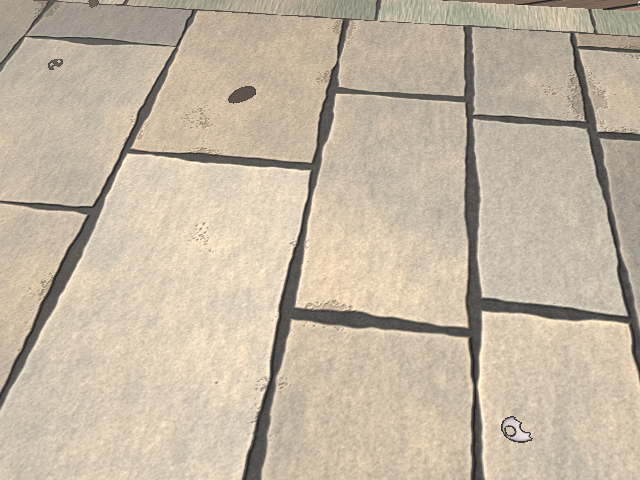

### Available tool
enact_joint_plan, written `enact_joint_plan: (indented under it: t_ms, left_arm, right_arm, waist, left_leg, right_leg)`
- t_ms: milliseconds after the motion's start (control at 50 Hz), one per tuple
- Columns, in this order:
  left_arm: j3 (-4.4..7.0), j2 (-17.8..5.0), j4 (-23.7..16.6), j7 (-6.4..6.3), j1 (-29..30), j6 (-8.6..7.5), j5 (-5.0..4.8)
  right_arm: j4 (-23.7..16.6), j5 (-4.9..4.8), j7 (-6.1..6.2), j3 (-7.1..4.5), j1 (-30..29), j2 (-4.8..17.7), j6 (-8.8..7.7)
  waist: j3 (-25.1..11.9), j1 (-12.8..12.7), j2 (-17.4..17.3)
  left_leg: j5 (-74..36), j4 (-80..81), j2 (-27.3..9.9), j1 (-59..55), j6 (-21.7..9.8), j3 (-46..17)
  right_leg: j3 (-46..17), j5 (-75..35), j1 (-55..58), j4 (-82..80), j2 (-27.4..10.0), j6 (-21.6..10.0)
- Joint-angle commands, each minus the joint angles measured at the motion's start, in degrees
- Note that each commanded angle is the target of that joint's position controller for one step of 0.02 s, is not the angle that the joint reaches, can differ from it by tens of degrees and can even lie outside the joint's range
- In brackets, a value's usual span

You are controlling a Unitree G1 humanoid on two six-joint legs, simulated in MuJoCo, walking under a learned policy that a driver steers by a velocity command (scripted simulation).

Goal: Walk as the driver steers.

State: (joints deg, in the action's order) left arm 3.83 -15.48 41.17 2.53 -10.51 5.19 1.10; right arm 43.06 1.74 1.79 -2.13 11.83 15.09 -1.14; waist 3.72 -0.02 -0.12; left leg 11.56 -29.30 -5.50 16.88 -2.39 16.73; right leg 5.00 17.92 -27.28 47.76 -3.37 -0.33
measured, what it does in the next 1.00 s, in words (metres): walks ahead: right foot, then left foot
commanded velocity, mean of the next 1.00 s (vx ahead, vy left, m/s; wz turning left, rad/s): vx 0.45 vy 0.00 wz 0.14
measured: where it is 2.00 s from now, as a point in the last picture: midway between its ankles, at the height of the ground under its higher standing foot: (300, 207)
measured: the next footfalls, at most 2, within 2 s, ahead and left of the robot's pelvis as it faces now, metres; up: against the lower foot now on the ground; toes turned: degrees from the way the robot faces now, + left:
right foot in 0.06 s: +0.07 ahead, -0.11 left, +0.00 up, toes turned -9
left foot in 0.60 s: +0.06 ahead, +0.07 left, +0.00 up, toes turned -4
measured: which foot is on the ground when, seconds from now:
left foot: down 0.00-0.06, up 0.08-0.58, down 0.60-1.00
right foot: up 0.00-0.04, down 0.06-0.58, up 0.60-0.98, down 1.00-1.00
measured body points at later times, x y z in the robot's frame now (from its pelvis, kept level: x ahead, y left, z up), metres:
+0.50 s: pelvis +0.04 -0.02 +0.01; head +0.03 -0.01 +0.46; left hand +0.23 +0.19 -0.10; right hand +0.04 -0.30 -0.11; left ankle +0.03 +0.08 -0.70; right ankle +0.03 -0.11 -0.73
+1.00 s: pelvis +0.29 +0.00 -0.02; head +0.33 +0.02 +0.43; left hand +0.52 +0.26 -0.08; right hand +0.26 -0.30 -0.12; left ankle +0.03 +0.07 -0.73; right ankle +0.44 -0.09 -0.73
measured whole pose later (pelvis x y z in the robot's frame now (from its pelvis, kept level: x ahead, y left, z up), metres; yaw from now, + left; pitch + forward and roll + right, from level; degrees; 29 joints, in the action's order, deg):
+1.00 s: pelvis +0.29 +0.00 -0.02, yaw +14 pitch +4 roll -2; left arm 0.5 -16.1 33.8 1.6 2.4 -3.1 1.9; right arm 51.2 0.2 -0.3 -4.6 31.6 16.6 -4.0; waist 0.1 7.4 0.5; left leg 28.4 -19.9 2.7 -9.0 -6.0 -17.2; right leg 1.4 8.1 -31.4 31.0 1.2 -1.3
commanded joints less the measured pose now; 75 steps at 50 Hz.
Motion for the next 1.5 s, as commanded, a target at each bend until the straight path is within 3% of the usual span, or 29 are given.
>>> enact_joint_plan:
  t_ms: [20,60,80,100,120,180,340,420,560,580,600,620,640,680,900,980,1000,1020,1040,1060,1100,1180,1240,1360,1380,1400,1420,1460,1500]
  left_arm:
    - [0.95,-3.62,-5.09,0.45,-0.74,-0.41,-0.31]
    - [1.83,-5.91,-3.29,-0.22,-6.35,-1.63,0.15]
    - [3.07,-13.00,-4.09,-1.40,-7.36,-2.59,0.20]
    - [4.89,-18.51,-5.17,-1.97,-9.64,-2.69,0.29]
    - [4.70,-16.33,-4.48,-2.30,-10.10,-2.41,0.13]
    - [3.29,-11.18,-7.74,-2.78,0.88,-1.64,-0.64]
    - [-0.35,-3.64,-6.20,-2.96,-1.30,-3.70,0.40]
    - [1.26,-10.06,-4.24,-2.15,-4.56,-3.95,1.49]
    - [1.58,-9.05,-5.79,-3.01,7.39,-6.15,0.19]
    - [1.03,-6.62,-6.63,-3.18,9.76,-6.08,0.82]
    - [-0.76,-1.61,-7.75,-2.94,11.53,-6.18,1.82]
    - [-1.85,0.14,-12.23,-1.85,14.08,-7.21,1.10]
    - [-1.60,-2.55,-12.34,-1.16,14.92,-8.54,1.08]
    - [-0.47,-6.73,-9.53,-0.41,13.53,-9.22,1.54]
    - [-2.36,-3.81,-13.51,0.57,24.81,-8.15,0.72]
    - [0.08,-8.92,-7.77,-1.94,3.14,-8.85,0.64]
    - [1.31,-11.41,-4.74,-3.27,-9.61,-9.02,0.84]
    - [2.70,-16.28,-3.06,-4.20,-19.85,-9.47,2.87]
    - [3.01,-18.47,-1.31,-3.16,-18.20,-9.44,2.61]
    - [2.37,-13.08,-1.70,-2.57,-10.60,-9.22,1.86]
    - [1.25,-7.47,-0.03,-1.98,-8.93,-9.62,1.22]
    - [0.17,-5.29,4.34,-2.09,-12.25,-10.78,-0.27]
    - [1.14,-7.69,3.05,-2.46,-9.11,-11.07,-0.22]
    - [2.71,-13.19,4.59,-1.23,-14.45,-10.98,-1.22]
    - [2.73,-13.08,4.66,-1.08,-14.12,-11.08,-1.30]
    - [1.18,-7.06,2.87,-1.23,-12.68,-11.46,-1.01]
    - [0.06,-2.90,-0.48,-1.62,-16.09,-11.05,-3.68]
    - [0.26,-5.80,0.50,-1.51,-9.80,-9.18,-1.05]
    - [0.21,-4.30,0.42,-0.23,-7.07,-7.80,-0.03]
  right_arm:
    - [-3.55,-0.24,-0.51,-2.66,-0.27,8.66,0.42]
    - [-2.31,-0.14,-1.12,-3.17,2.94,8.11,1.66]
    - [-3.36,0.09,-1.60,-2.39,5.44,4.36,2.63]
    - [-8.13,0.54,-1.09,-1.82,-2.11,4.77,3.64]
    - [-8.10,0.34,-0.84,-1.89,-4.10,5.83,3.85]
    - [-6.06,0.23,-0.56,-2.39,-1.62,6.68,2.36]
    - [-2.22,-0.95,-1.40,-0.83,2.20,2.90,4.33]
    - [-3.06,-0.65,-4.03,-1.88,0.58,7.33,3.93]
    - [2.34,-2.13,-4.88,-1.75,14.88,4.18,1.56]
    - [5.70,-1.64,-4.53,-2.44,22.84,5.76,0.85]
    - [4.97,-0.64,-4.41,-2.72,24.46,8.30,0.02]
    - [1.73,-0.48,-3.81,-3.18,19.53,11.37,-0.10]
    - [0.40,-0.15,-3.09,-4.09,15.04,12.24,-0.16]
    - [0.05,-1.10,-2.71,-4.20,14.13,11.05,-1.15]
    - [4.08,-1.78,-1.82,-4.30,20.62,9.05,-3.02]
    - [5.08,-1.52,-1.88,-4.78,16.27,12.87,-3.92]
    - [4.56,-1.12,-2.02,-4.82,13.42,12.83,-4.31]
    - [2.79,-1.51,-1.95,-3.14,14.70,5.41,-5.03]
    - [1.14,-3.13,-2.68,-1.88,17.28,2.45,-5.37]
    - [1.38,-1.36,-2.51,-1.92,11.46,5.19,-4.94]
    - [-0.46,0.65,-3.66,-1.65,2.91,6.17,-5.05]
    - [-6.00,2.60,-4.37,0.15,-3.48,3.30,-3.71]
    - [-10.05,1.42,-5.63,1.71,-11.00,3.24,-3.69]
    - [-5.98,1.00,-3.56,-0.55,-2.50,8.40,-4.02]
    - [-4.37,1.73,-2.32,-1.63,6.00,10.50,-4.37]
    - [-3.78,2.99,-0.86,-3.14,17.64,15.80,-4.43]
    - [-4.08,3.21,-0.85,-3.65,15.97,18.63,-4.01]
    - [-4.87,1.62,-1.20,-2.14,6.03,9.36,-3.81]
    - [-2.92,1.39,-1.47,-1.35,4.87,6.26,-4.33]
  waist:
    - [-6.79,0.03,-7.18]
    - [-6.21,-1.73,2.68]
    - [-2.97,-0.31,20.10]
    - [-2.54,-3.84,19.01]
    - [-2.98,-3.73,11.25]
    - [-4.16,0.70,8.76]
    - [-8.74,-0.90,5.88]
    - [-3.87,-3.14,9.72]
    - [-0.03,6.97,0.39]
    - [-0.25,9.55,-7.39]
    - [0.88,9.61,-14.61]
    - [2.51,6.92,-15.28]
    - [5.44,5.28,-10.89]
    - [2.44,4.35,-1.67]
    - [2.73,8.51,-7.98]
    - [-8.70,-2.75,-7.25]
    - [-14.42,-9.70,-6.57]
    - [-23.44,-11.35,5.31]
    - [-26.38,-6.53,21.04]
    - [-12.82,-4.84,12.42]
    - [-4.91,-3.69,0.76]
    - [1.26,0.92,5.14]
    - [3.46,1.76,4.56]
    - [-6.07,5.22,-0.98]
    - [-11.58,9.65,-1.30]
    - [-19.85,13.84,-8.32]
    - [-24.54,8.69,-20.03]
    - [-9.45,5.53,-6.72]
    - [-3.65,2.83,-4.70]
  left_leg:
    - [-1.50,6.31,-16.55,-1.56,-5.10,-7.73]
    - [8.39,-7.59,-12.00,2.63,0.75,-3.85]
    - [26.00,-25.37,-4.22,14.75,5.77,0.35]
    - [29.43,-33.40,3.81,23.80,7.18,-11.72]
    - [24.26,-36.52,2.15,24.98,6.98,-16.51]
    - [9.07,-34.60,2.60,20.85,5.66,-17.98]
    - [8.53,-20.84,2.65,8.27,3.91,-17.11]
    - [12.82,-17.24,5.34,9.09,0.47,-15.04]
    - [8.74,3.56,6.54,-11.45,-6.36,-9.46]
    - [15.16,8.28,4.45,-19.65,-7.89,-17.73]
    - [27.41,12.28,-8.15,-22.51,-10.44,-39.16]
    - [38.18,23.30,-13.11,-21.35,-16.39,-63.03]
    - [39.34,25.77,-14.76,-19.07,-18.16,-64.05]
    - [23.82,22.36,-8.78,-19.84,-14.53,-51.02]
    - [-10.64,20.62,-2.01,-15.86,-11.53,-41.03]
    - [-51.38,-1.00,-1.03,-13.50,-6.60,-33.66]
    - [-45.00,-16.40,1.41,-3.63,-5.62,-32.66]
    - [-17.19,-38.76,7.24,9.53,-4.89,-29.02]
    - [12.76,-49.26,13.66,20.42,-4.05,-28.16]
    - [8.42,-52.36,9.19,26.97,-5.00,-27.01]
    - [4.01,-46.86,4.73,25.32,-4.65,-24.64]
    - [8.43,-34.62,0.30,25.53,-0.16,-23.00]
    - [-1.50,-15.62,0.71,13.50,2.70,-19.48]
    - [-3.60,-2.18,7.64,-15.71,1.80,-14.65]
    - [-0.65,-3.48,4.33,-27.86,0.84,-16.62]
    - [21.94,0.04,-11.17,-38.88,-1.05,-33.72]
    - [39.18,14.74,-22.92,-39.39,-4.69,-63.39]
    - [30.39,14.65,-18.27,-26.05,-5.47,-51.07]
    - [12.90,16.20,-13.23,-16.87,-3.71,-36.10]
  right_leg:
    - [1.91,2.92,9.69,-7.40,0.95,-1.62]
    - [-3.84,-1.75,17.11,-20.20,1.07,-3.70]
    - [-25.78,-17.67,18.38,-28.07,-13.35,-7.23]
    - [-38.84,-25.26,16.25,-30.90,-18.05,-16.07]
    - [-33.72,-18.85,17.35,-30.98,-15.84,-16.33]
    - [-23.74,-15.51,15.15,-29.60,-6.17,-12.03]
    - [-17.35,-20.80,18.09,-30.26,-7.12,-11.50]
    - [-24.57,23.73,16.04,-39.77,-11.39,-11.96]
    - [-8.46,17.75,4.18,-31.53,-8.66,-5.97]
    - [-1.97,16.34,-3.80,-15.61,-3.47,-3.83]
    - [2.72,12.66,-16.24,4.83,3.69,-1.41]
    - [-4.53,9.94,-28.33,8.57,7.48,0.16]
    - [-8.25,4.64,-31.20,11.76,2.98,0.85]
    - [-7.83,-3.29,-26.01,8.70,1.14,2.49]
    - [-2.85,-14.58,-11.53,-12.07,3.99,2.78]
    - [0.16,-7.16,20.43,-15.71,8.67,-2.78]
    - [-3.73,-4.01,36.32,-13.88,3.92,-4.32]
    - [-24.53,24.81,50.21,-17.53,-10.44,-7.21]
    - [-59.07,38.42,50.77,-34.09,-19.31,-12.01]
    - [-56.60,35.37,41.54,-34.74,-17.15,-13.56]
    - [-40.43,19.39,28.14,-33.80,-12.10,-14.54]
    - [-32.97,7.38,16.46,-38.31,-7.40,-15.44]
    - [-24.90,1.86,3.99,-42.91,-3.42,-13.77]
    - [-19.35,-31.75,9.59,-22.99,-1.09,-8.64]
    - [-17.48,-30.82,3.55,-7.62,1.82,-7.34]
    - [-13.99,-9.42,-5.05,13.58,5.40,-6.21]
    - [-10.72,8.18,-15.28,28.15,7.83,-6.11]
    - [-9.34,-0.65,-21.05,31.04,0.93,-6.52]
    - [-9.35,-2.21,-18.11,27.43,-1.78,-5.61]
